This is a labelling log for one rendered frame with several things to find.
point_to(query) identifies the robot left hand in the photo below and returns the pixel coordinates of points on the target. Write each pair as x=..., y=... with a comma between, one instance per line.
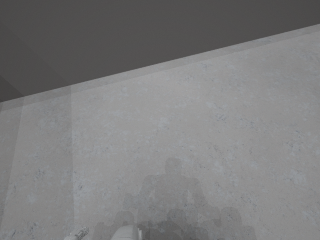
x=77, y=234

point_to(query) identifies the robot left thigh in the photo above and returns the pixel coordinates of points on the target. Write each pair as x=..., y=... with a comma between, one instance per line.
x=128, y=232

